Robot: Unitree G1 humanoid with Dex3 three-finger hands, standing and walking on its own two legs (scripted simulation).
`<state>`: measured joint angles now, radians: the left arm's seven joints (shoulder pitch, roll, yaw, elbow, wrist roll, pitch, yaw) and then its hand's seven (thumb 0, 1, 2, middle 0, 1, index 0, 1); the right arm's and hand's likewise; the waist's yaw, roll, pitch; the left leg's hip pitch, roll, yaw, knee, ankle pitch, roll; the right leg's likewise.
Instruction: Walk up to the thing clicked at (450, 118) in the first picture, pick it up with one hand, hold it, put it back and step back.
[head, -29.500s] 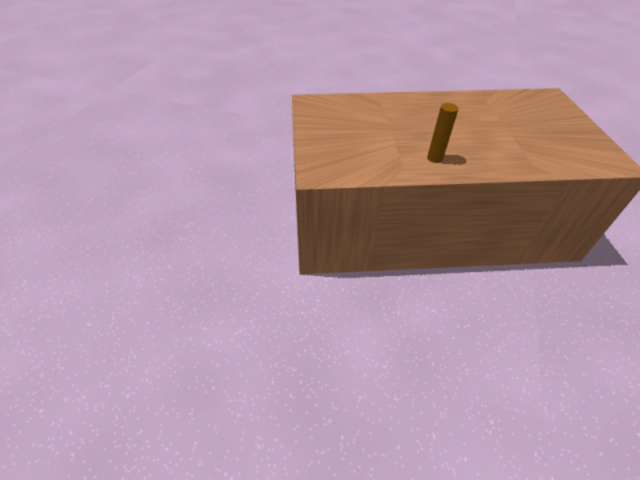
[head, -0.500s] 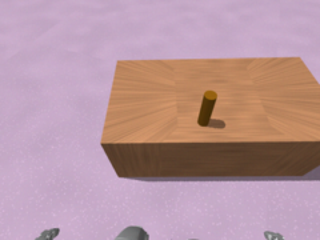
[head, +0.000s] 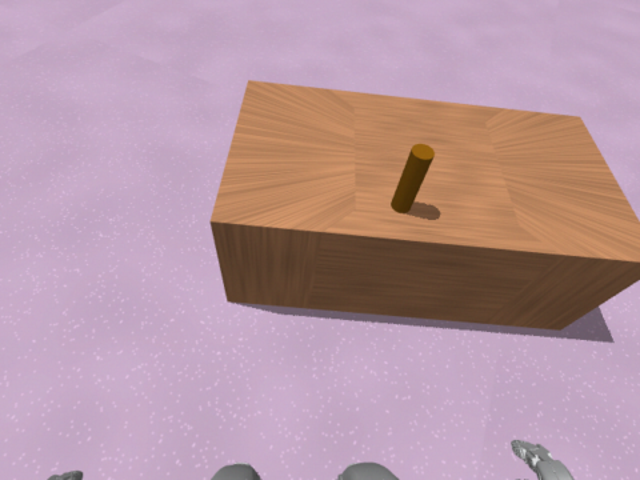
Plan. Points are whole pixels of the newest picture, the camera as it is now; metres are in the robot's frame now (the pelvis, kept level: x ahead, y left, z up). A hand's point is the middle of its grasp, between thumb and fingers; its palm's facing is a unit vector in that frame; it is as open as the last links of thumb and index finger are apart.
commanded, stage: step back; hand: right
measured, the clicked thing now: (411, 180) +0.80 -0.23 -0.22
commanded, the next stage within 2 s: stand in 1.98 s
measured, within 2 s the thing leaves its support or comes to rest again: neither
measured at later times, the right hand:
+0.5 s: hand out of the picture -0.09 -0.28 -0.16, palm faces -0.12 +0.91 -0.40, open 7.4 cm
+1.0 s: hand out of the picture -0.22 -0.34 -0.15, palm faces -0.05 +0.92 -0.38, open 7.4 cm
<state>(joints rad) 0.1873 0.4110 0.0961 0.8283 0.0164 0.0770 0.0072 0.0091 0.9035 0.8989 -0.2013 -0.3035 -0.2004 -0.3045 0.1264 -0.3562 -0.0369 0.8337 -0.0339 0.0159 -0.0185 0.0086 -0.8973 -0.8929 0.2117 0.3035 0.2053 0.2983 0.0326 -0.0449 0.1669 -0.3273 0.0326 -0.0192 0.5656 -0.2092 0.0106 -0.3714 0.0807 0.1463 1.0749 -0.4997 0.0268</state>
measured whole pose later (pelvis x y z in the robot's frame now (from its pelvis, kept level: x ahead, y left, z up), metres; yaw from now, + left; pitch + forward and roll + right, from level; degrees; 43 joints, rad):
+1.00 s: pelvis -0.33 -0.07 +0.00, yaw +0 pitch -2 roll +2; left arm 0.26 0.36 0.07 0.93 0.05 0.04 0.00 0.01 0.90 0.90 -0.20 -0.30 -0.20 -0.31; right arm 0.18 -0.42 -0.05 0.88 -0.02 0.06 -0.01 0.01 -0.90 -0.89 0.21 0.30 0.20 0.30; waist 0.05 0.03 0.07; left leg -0.49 -0.08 -0.13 1.04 -0.41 -0.01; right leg -0.24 -0.03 0.03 0.62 -0.35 -0.01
